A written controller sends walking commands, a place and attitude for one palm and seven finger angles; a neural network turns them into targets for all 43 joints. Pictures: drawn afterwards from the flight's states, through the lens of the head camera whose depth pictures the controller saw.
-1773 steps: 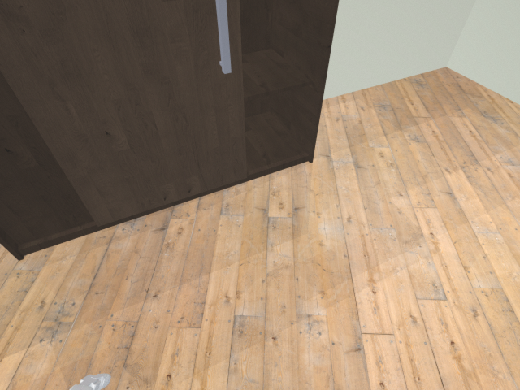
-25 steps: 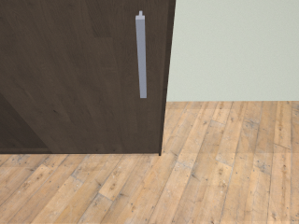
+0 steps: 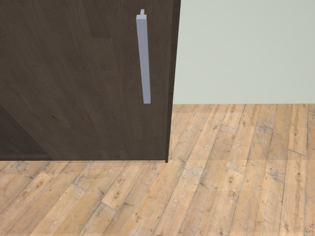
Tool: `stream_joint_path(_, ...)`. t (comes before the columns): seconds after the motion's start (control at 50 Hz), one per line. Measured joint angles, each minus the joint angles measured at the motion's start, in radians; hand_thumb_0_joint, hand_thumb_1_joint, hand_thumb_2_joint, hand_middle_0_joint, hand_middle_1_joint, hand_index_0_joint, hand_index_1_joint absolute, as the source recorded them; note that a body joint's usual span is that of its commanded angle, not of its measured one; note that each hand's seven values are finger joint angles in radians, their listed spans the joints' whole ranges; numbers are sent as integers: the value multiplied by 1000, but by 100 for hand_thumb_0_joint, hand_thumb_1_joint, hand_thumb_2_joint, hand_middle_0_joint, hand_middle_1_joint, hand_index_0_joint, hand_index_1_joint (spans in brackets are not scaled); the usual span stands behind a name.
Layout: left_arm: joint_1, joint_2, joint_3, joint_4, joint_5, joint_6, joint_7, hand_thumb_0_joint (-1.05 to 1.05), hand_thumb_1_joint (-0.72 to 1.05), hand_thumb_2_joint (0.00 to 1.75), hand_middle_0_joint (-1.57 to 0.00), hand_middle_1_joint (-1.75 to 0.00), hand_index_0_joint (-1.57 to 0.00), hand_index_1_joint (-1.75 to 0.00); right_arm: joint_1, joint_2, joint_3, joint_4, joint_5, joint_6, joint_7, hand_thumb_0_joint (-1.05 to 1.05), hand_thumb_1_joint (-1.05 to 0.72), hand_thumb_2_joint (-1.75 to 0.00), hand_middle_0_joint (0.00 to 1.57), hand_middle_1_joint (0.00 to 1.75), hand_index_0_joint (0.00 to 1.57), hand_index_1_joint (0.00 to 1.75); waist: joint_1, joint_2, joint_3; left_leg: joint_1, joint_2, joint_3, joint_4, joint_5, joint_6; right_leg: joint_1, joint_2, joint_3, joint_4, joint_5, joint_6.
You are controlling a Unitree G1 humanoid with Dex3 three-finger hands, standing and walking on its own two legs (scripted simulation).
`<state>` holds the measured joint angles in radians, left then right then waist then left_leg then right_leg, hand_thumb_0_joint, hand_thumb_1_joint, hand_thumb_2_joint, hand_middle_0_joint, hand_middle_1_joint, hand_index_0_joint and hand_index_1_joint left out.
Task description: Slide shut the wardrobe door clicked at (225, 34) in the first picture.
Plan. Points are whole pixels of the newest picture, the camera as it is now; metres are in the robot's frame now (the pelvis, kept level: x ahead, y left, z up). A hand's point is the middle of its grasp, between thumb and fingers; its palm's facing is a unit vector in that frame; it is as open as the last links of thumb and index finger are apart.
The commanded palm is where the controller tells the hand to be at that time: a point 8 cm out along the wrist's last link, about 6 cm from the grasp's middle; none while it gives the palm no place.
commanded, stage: look to check the result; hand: left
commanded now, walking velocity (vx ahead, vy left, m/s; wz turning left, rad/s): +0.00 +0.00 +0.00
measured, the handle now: (145, 63) +0.64 +0.08 +0.08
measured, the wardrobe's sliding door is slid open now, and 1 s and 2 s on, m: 0.00 0.00 0.00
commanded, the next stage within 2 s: stand and wait in 0.26 s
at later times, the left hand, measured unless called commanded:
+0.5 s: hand out of the picture +0.09 +0.21 -0.16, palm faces -0.02 -0.96 -0.29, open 7.4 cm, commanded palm none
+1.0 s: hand out of the picture +0.09 +0.22 -0.16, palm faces -0.02 -0.96 -0.30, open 7.4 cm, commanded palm none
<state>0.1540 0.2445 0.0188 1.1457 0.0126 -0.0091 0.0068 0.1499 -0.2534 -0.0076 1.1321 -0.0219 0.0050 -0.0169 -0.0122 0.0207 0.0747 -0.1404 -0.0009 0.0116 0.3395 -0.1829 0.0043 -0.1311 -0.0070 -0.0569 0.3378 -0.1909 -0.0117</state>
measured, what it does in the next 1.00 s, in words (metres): stands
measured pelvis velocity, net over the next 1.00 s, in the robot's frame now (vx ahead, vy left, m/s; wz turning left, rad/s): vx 0.02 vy -0.01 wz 0.00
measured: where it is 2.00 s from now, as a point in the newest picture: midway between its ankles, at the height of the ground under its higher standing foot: outside the picture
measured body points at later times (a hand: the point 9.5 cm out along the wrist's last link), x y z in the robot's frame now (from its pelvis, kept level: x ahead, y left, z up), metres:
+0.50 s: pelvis +0.01 -0.01 +0.00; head +0.04 -0.01 +0.45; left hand +0.09 +0.26 -0.14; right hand +0.08 -0.29 -0.15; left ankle +0.00 +0.12 -0.75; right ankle +0.00 -0.11 -0.75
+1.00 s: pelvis +0.02 -0.01 +0.00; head +0.05 -0.01 +0.45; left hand +0.10 +0.27 -0.14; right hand +0.08 -0.29 -0.15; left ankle +0.00 +0.12 -0.75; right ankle +0.00 -0.11 -0.75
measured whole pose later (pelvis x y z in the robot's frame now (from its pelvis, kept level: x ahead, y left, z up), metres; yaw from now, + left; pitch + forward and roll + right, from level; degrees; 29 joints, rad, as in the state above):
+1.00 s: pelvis +0.02 -0.01 +0.00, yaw +0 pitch +0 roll +0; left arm 0.10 0.28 0.02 1.13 0.01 -0.01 0.00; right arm 0.10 -0.29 0.00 1.14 -0.02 0.00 -0.02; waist -0.02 0.01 0.06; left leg -0.09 0.01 0.01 0.29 -0.19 -0.01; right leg -0.08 0.01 -0.06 0.29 -0.20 -0.02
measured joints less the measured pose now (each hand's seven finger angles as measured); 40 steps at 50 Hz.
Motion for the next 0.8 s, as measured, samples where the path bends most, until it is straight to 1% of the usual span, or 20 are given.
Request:
stream_joint_path(0.46, -56, 26, 1, -15, -1, -5, -6, 1, 90, 90, -21, -30, -21, -30, -42, -37, 2, -1, 0, -3, 1, 0, -90, -90, 20, 30, 20, 30, -6, -7, -10, 28, 11, -3, -30, -3, -12, 29, 12, -3, -32, -3, -10)
stream_joint_path(0.8, -56, 37, 2, -16, -1, -2, -6, 1, 90, 90, -21, -30, -21, -30, -45, -42, 5, 1, 1, -4, 0, 0, -90, -90, 20, 30, 20, 30, -6, -6, -10, 42, 12, -3, -45, -5, -14, 41, 14, -2, -44, -6, -11)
